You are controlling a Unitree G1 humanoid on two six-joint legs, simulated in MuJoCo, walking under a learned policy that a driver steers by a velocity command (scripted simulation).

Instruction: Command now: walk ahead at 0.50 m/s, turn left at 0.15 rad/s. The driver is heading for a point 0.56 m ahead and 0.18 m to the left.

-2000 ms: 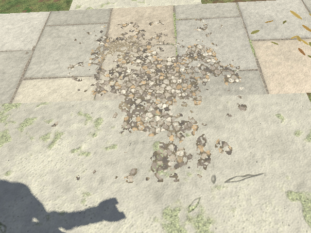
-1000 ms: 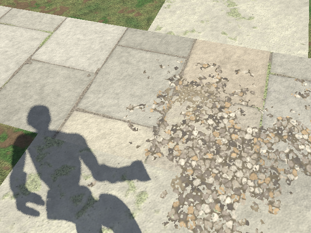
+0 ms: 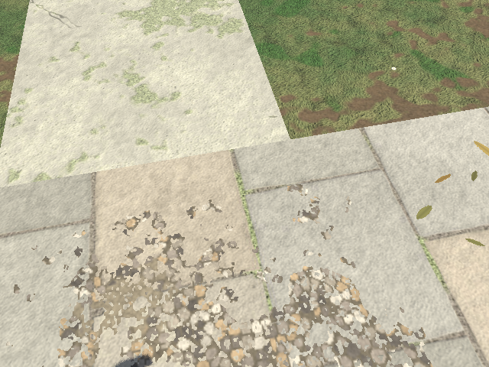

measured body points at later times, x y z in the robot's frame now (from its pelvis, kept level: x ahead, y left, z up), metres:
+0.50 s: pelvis +0.29 +0.08 +0.00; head +0.33 +0.10 +0.44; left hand +0.39 +0.38 -0.10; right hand +0.46 -0.16 -0.11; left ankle +0.29 +0.15 -0.75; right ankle +0.38 -0.07 -0.68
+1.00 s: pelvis +0.44 +0.09 -0.02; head +0.46 +0.10 +0.43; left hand +0.46 +0.37 -0.12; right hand +0.66 -0.10 -0.13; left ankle +0.37 +0.22 -0.74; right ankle +0.55 +0.02 -0.75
